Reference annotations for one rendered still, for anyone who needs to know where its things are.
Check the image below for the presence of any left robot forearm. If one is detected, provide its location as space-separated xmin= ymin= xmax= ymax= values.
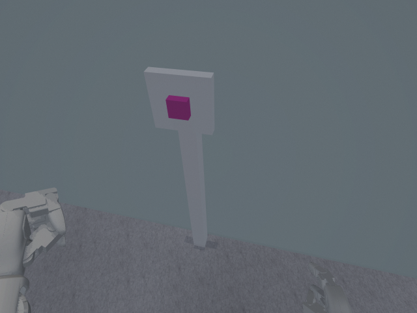
xmin=0 ymin=275 xmax=31 ymax=313

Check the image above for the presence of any panel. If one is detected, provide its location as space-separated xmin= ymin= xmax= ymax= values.
xmin=144 ymin=67 xmax=214 ymax=247

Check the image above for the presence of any button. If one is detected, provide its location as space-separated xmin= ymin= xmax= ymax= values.
xmin=166 ymin=95 xmax=191 ymax=121

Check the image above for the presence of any robot right hand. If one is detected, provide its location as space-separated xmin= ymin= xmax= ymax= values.
xmin=302 ymin=262 xmax=352 ymax=313

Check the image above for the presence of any robot left hand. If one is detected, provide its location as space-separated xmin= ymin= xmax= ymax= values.
xmin=0 ymin=188 xmax=66 ymax=276

